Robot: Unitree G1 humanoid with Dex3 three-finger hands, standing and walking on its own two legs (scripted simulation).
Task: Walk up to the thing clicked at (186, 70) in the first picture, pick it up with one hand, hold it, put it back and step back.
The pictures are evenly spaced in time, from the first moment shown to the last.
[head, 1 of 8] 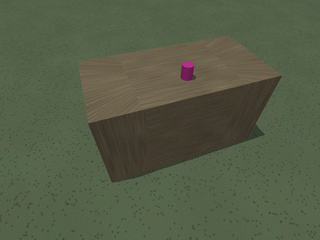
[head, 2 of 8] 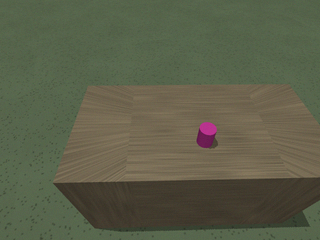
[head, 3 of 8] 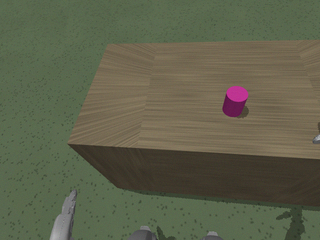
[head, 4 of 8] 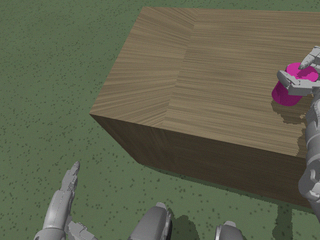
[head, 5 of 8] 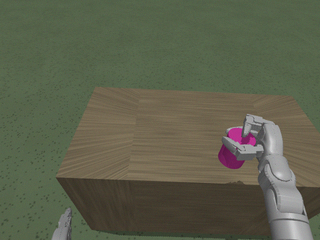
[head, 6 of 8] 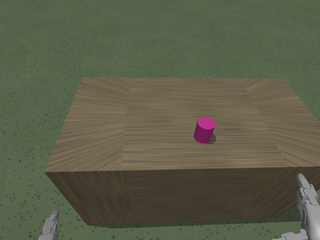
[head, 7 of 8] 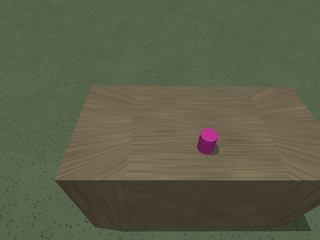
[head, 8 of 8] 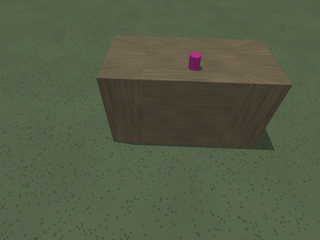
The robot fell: no
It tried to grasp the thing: yes
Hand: right
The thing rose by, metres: 0.22
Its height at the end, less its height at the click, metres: +0.00
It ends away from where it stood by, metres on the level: 0.03
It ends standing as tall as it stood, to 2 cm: yes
